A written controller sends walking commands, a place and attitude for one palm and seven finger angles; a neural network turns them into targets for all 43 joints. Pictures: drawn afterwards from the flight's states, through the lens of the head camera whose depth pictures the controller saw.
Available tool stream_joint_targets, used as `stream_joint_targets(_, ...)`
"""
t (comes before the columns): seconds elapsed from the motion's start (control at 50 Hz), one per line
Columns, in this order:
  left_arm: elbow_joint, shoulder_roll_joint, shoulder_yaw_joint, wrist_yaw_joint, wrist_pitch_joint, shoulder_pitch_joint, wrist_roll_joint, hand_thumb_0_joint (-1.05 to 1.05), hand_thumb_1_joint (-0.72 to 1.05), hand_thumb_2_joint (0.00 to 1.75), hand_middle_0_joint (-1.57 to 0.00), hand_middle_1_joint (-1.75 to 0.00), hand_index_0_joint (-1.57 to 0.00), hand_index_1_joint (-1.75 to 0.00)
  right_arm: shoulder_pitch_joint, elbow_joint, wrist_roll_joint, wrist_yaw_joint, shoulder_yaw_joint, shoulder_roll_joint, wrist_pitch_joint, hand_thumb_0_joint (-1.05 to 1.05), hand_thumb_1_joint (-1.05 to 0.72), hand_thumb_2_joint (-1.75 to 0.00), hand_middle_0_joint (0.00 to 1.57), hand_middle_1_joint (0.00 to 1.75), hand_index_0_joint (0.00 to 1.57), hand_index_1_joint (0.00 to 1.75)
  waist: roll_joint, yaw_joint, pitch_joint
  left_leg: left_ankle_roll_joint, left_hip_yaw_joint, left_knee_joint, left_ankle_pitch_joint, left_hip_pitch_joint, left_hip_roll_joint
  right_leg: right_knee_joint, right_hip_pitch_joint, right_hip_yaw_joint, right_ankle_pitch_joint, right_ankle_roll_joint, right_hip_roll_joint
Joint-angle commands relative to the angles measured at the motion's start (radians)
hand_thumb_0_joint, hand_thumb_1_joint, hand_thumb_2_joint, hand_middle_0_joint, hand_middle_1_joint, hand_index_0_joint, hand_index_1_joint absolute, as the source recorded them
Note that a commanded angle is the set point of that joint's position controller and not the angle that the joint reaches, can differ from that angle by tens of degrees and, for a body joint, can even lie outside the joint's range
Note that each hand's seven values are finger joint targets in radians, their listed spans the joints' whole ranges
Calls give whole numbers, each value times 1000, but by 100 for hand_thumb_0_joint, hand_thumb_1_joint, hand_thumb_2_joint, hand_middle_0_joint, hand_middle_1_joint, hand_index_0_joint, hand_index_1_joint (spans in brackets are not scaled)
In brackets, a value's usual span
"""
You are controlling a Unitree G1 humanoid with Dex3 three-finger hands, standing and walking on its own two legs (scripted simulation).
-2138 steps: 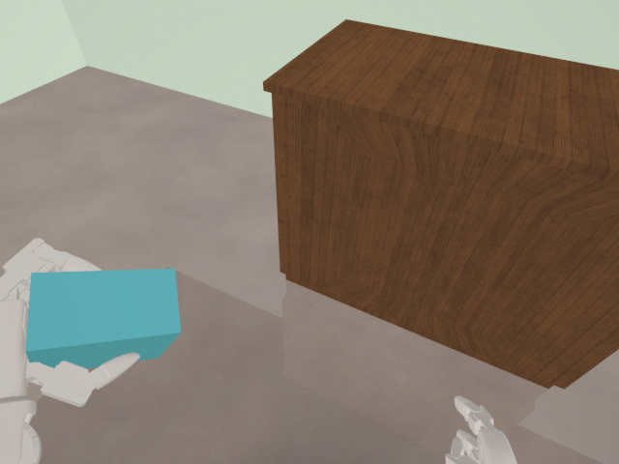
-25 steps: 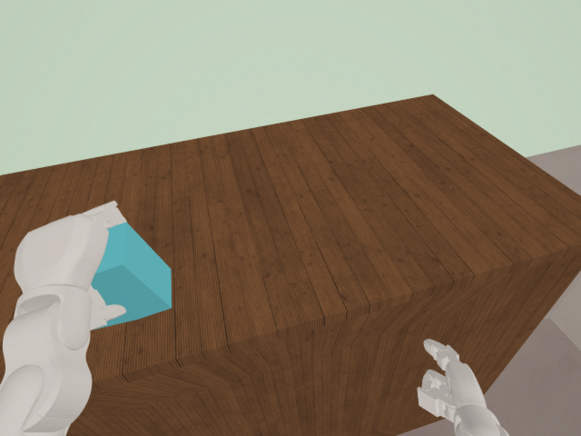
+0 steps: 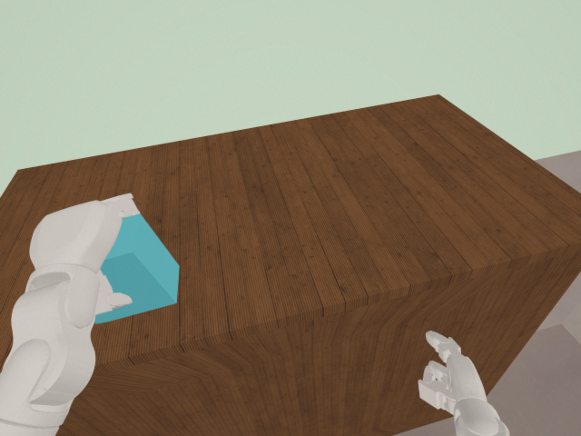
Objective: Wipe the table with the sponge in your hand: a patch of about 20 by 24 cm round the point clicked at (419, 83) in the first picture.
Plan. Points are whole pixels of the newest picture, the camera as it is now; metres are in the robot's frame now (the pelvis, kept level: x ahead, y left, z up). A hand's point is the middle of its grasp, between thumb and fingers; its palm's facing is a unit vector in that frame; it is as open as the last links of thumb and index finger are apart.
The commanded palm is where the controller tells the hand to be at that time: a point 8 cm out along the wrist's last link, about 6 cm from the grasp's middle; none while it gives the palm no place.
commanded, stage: lift the sponge slowly off the table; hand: left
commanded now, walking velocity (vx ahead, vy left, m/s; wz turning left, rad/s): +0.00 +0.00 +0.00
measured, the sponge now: (125, 279) +0.25 +0.28 +0.12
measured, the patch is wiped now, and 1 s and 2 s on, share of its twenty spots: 1.00 1.00 1.00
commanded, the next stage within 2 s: bring the sponge back beside the body in 1.32 s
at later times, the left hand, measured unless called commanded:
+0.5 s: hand (104, 237) +0.25 +0.27 +0.20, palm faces +0.20 -0.09 -0.97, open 10.6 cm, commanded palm +0.20 +0.28 +0.28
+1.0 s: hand (85, 213) +0.25 +0.27 +0.24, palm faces +0.31 -0.11 -0.94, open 10.6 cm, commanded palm +0.20 +0.28 +0.31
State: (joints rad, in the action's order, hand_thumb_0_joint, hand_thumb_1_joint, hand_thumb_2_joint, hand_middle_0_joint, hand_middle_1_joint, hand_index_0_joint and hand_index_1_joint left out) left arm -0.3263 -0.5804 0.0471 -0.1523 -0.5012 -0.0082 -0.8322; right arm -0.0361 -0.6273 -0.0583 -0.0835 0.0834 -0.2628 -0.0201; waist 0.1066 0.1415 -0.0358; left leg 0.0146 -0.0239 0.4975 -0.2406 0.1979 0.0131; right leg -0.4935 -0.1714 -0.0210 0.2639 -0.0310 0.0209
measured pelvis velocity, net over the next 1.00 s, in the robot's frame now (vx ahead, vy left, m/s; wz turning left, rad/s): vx -0.02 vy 0.00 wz -0.01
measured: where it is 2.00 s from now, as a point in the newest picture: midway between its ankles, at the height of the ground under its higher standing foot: outside the picture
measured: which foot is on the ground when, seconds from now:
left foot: down 0.00-1.00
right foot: down 0.00-1.00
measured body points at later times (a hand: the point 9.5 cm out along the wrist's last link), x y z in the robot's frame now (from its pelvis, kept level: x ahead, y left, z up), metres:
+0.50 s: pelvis -0.01 +0.00 +0.00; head -0.04 -0.05 +0.45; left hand +0.23 +0.27 +0.25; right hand +0.25 -0.18 -0.06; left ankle +0.02 +0.13 -0.74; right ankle +0.01 -0.10 -0.74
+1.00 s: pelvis -0.02 +0.00 +0.00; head -0.05 -0.05 +0.45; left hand +0.23 +0.28 +0.29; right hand +0.25 -0.18 -0.06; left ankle +0.02 +0.13 -0.74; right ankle +0.01 -0.10 -0.74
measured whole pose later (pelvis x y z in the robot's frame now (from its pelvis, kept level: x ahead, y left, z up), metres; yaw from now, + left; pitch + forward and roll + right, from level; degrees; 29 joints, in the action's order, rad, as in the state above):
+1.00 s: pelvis -0.02 +0.00 +0.00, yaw +0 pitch -4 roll +0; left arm -0.33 -0.64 0.02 -0.19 -0.54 0.20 -0.76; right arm -0.01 -0.63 -0.08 -0.10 0.09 -0.26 -0.03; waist 0.12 0.16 -0.03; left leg 0.01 -0.02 0.46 -0.20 0.19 0.00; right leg -0.48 -0.18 -0.01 0.23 -0.03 0.01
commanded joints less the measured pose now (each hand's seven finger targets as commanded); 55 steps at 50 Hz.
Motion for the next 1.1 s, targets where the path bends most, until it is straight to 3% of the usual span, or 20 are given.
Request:
stream_joint_targets(0.0, -171, -255, -171, 48, 20, 299, -29, 0, 10, 130, -120, -160, -120, -160, 258, 183, 6, -2, -31, -82, 67, 0, -90, -90, 20, 30, 20, 30, -52, 12, -165, -38, -14, -69, 190, -56, -44, 106, 22, 59, -114, -37, 8)
stream_joint_targets(0.08, -148, -247, -164, 53, 24, 332, -28, 0, 10, 130, -120, -160, -120, -160, 260, 182, 9, -6, -31, -79, 74, 0, -90, -90, 20, 30, 20, 30, -34, 19, -172, -37, -11, -78, 189, -60, -46, 110, 34, 56, -107, -42, 7)
stream_joint_targets(0.12, -190, -282, -192, 56, 26, 376, -34, 0, 10, 130, -120, -160, -120, -160, 292, 192, -1, -5, -28, -76, 83, 0, -90, -90, 20, 30, 20, 30, -1, 20, -195, -36, -21, -80, 189, -77, -47, 109, 40, 103, -99, -54, 13)
stream_joint_targets(0.18, -103, -260, -168, 52, 18, 382, -20, 0, 10, 130, -120, -160, -120, -160, 268, 173, 8, -10, -29, -81, 74, 0, -90, -90, 20, 30, 20, 30, -64, 14, -154, -34, -10, -84, 165, -53, -45, 126, 27, 71, -82, -40, 1)
stream_joint_targets(0.22, -136, -277, -173, 47, 20, 449, -27, 0, 10, 130, -120, -160, -120, -160, 303, 185, -6, -13, -24, -77, 82, 0, -90, -90, 20, 30, 20, 30, -18, 10, -169, -33, -18, -90, 147, -72, -47, 130, 17, 109, -51, -51, 9)
stream_joint_targets(0.34, -151, -260, -158, 30, 17, 448, -12, 0, 10, 130, -120, -160, -120, -160, 285, 188, 2, -9, -25, -76, 80, 0, -90, -90, 20, 30, 20, 30, -19, 17, -199, -32, -14, -90, 168, -61, -46, 115, 48, 75, -89, -46, -4)
stream_joint_targets(0.4, -110, -298, -189, 26, 13, 455, -8, 0, 10, 130, -120, -160, -120, -160, 278, 175, 1, -13, -29, -82, 72, 0, -90, -90, 20, 30, 20, 30, -75, 16, -176, -32, -11, -86, 151, -56, -46, 126, 28, 88, -76, -37, -6)
stream_joint_targets(0.42, -123, -320, -203, 26, 12, 493, -19, 0, 10, 130, -120, -160, -120, -160, 304, 186, -9, -17, -24, -81, 80, 0, -90, -90, 20, 30, 20, 30, -43, 12, -183, -31, -20, -90, 142, -66, -46, 128, 21, 125, -51, -49, 5)
stream_joint_targets(0.48, -75, -300, -185, 22, 6, 478, -7, 0, 10, 130, -120, -160, -120, -160, 279, 179, 2, -19, -28, -85, 71, 0, -90, -90, 20, 30, 20, 30, -64, 18, -172, -31, -8, -84, 154, -49, -47, 124, 30, 86, -79, -40, -8)
stream_joint_targets(0.52, -130, -317, -197, 17, 7, 523, -10, 0, 10, 130, -120, -160, -120, -160, 312, 194, -11, -16, -23, -79, 79, 0, -90, -90, 20, 30, 20, 30, 2, 18, -205, -27, -21, -90, 149, -66, -48, 118, 36, 126, -65, -53, 0)
stream_joint_targets(0.58, -109, -293, -180, 9, 1, 489, -1, 0, 10, 130, -120, -160, -120, -160, 285, 185, 0, -13, -27, -82, 72, 0, -90, -90, 20, 30, 20, 30, -38, 22, -200, -28, -12, -84, 180, -55, -45, 110, 47, 79, -114, -44, -9)
stream_joint_targets(0.62, -174, -296, -181, 5, 0, 522, 2, 0, 10, 130, -120, -160, -120, -160, 321, 207, -13, -13, -20, -71, 80, 0, -90, -90, 20, 30, 20, 30, 8, 19, -210, -28, -22, -89, 173, -70, -45, 107, 39, 110, -94, -52, 0)
stream_joint_targets(0.68, -130, -309, -198, 7, -3, 492, 7, 0, 10, 130, -120, -160, -120, -160, 281, 187, -2, -13, -28, -83, 70, 0, -90, -90, 20, 30, 20, 30, -52, 21, -196, -28, -17, -90, 175, -55, -41, 109, 41, 76, -109, -43, -6)
stream_joint_targets(0.72, -206, -315, -206, 7, -1, 527, 8, 0, 10, 130, -120, -160, -120, -160, 320, 212, -14, -12, -22, -71, 77, 0, -90, -90, 20, 30, 20, 30, -20, 24, -223, -28, -27, -91, 179, -68, -42, 102, 48, 118, -103, -54, 1)
stream_joint_targets(0.74, -198, -320, -211, 12, -4, 514, 12, 0, 10, 130, -120, -160, -120, -160, 291, 203, -2, -12, -26, -79, 71, 0, -90, -90, 20, 30, 20, 30, -3, 30, -231, -27, -21, -90, 190, -57, -42, 94, 63, 84, -118, -51, -8)
stream_joint_targets(0.78, -192, -314, -219, 12, -10, 470, 22, 0, 10, 130, -120, -160, -120, -160, 286, 199, -2, -8, -28, -80, 62, 0, -90, -90, 20, 30, 20, 30, -46, 32, -217, -27, -16, -87, 210, -58, -40, 96, 60, 74, -151, -46, -5)
stream_joint_targets(0.82, -228, -339, -242, 14, -16, 504, 27, 0, 10, 130, -120, -160, -120, -160, 318, 212, -16, -9, -23, -75, 66, 0, -90, -90, 20, 30, 20, 30, -17, 27, -218, -24, -26, -89, 195, -65, -39, 97, 48, 119, -124, -53, 3)
stream_joint_targets(0.9, -158, -305, -200, 13, -22, 538, 42, 0, 10, 130, -120, -160, -120, -160, 289, 200, -14, -17, -24, -78, 53, 0, -90, -90, 20, 30, 20, 30, -56, 20, -167, -23, -17, -99, 138, -49, -35, 117, 12, 76, -63, -37, -8)
stream_joint_targets(1.02, -170, -331, -206, 9, -35, 612, 30, 0, 10, 130, -120, -160, -120, -160, 319, 212, -24, -21, -17, -77, 67, 0, -90, -90, 20, 30, 20, 30, -11, 17, -207, -21, -28, -107, 134, -63, -38, 110, 28, 115, -55, -52, 0)
stream_joint_targets(1.08, -153, -297, -175, 4, -38, 601, 36, 0, 10, 130, -120, -160, -120, -160, 293, 205, -14, -21, -22, -79, 61, 0, -90, -90, 20, 30, 20, 30, -28, 21, -205, -21, -21, -107, 145, -56, -37, 108, 39, 74, -77, -44, -9)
